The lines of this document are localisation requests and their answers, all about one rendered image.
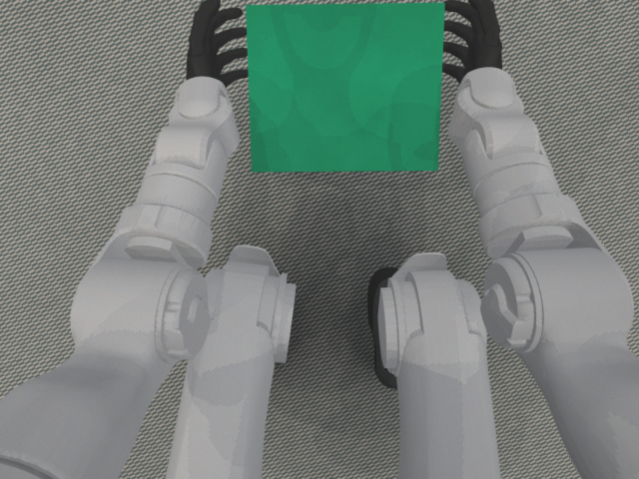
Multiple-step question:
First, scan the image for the left robot upper arm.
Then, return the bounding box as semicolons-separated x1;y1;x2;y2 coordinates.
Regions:
0;257;211;479

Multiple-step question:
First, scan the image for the robot left hand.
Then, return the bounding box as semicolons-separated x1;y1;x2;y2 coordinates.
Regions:
186;0;249;88

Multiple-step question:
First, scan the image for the right robot upper arm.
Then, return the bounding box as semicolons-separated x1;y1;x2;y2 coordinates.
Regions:
480;247;639;479

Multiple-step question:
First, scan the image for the right robot thigh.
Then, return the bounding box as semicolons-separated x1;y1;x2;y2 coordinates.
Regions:
377;270;501;479

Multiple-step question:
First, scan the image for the robot right forearm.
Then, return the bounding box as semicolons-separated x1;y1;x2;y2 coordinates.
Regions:
447;67;634;331

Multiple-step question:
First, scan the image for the robot left forearm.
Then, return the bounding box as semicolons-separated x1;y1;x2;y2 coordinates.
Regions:
70;77;240;339

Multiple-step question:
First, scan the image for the carton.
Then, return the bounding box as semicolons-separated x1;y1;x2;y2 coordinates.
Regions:
246;3;445;173

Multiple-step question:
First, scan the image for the robot right hand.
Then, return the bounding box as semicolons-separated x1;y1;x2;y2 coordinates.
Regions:
442;0;502;85

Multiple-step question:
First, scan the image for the robot right shin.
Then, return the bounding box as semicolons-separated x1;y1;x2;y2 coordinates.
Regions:
387;252;487;375

